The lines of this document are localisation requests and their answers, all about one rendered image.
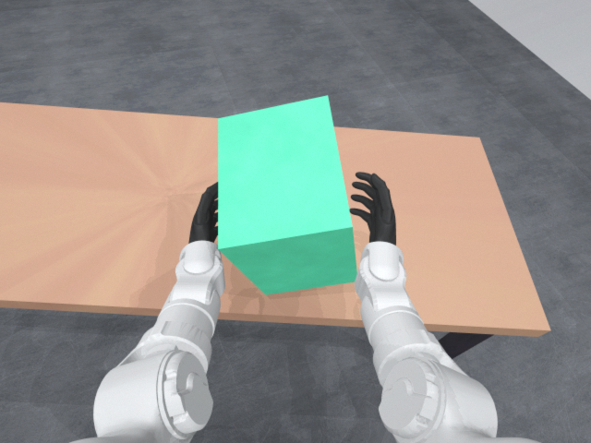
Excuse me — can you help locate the robot left upper arm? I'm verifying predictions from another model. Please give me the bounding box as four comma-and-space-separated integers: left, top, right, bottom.
69, 350, 213, 443

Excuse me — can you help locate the robot right upper arm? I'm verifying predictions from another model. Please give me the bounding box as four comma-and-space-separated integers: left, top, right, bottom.
379, 356, 541, 443

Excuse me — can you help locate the left robot forearm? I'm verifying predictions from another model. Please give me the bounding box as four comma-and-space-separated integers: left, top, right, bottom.
93, 241, 225, 434

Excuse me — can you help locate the right robot forearm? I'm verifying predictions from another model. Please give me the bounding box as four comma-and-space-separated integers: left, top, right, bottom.
355, 242, 469, 387

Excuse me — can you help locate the table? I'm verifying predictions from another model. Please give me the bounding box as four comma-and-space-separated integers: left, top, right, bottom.
0, 102, 551, 359

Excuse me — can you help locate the left robot hand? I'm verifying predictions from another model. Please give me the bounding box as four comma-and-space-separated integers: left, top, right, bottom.
189, 182, 218, 244

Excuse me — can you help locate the right robot hand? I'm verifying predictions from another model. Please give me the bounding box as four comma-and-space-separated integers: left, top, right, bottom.
350, 172, 396, 245

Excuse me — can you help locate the carton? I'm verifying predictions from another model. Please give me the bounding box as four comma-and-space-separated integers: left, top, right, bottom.
218, 95, 357, 295

